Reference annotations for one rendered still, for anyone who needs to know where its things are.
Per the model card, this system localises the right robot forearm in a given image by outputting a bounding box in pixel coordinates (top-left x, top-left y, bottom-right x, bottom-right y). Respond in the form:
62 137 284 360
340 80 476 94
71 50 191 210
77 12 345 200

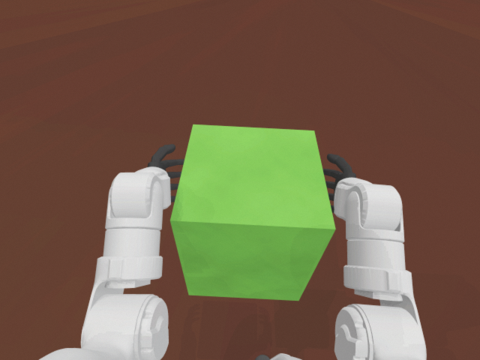
334 178 427 360

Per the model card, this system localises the left robot hand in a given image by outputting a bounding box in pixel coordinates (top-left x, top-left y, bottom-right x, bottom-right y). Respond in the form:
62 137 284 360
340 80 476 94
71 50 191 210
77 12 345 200
148 144 185 203

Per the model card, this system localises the robot right upper arm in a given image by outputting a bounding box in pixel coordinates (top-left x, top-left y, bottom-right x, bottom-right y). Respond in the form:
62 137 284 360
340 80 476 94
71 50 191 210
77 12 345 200
334 304 426 360

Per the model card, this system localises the left robot forearm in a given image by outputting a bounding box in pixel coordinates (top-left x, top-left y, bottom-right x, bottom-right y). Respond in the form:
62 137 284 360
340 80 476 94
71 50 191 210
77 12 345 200
81 166 171 347

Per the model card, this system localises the right robot hand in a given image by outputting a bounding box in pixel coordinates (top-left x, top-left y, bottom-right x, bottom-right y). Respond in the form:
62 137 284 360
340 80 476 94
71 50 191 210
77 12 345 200
323 154 356 213

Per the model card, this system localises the robot left upper arm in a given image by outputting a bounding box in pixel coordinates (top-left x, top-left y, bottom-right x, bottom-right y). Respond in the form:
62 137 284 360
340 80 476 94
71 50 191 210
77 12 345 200
39 294 169 360

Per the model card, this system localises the carton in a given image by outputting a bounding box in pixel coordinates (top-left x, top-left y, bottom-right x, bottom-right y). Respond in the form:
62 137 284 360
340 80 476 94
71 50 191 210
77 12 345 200
170 124 336 301

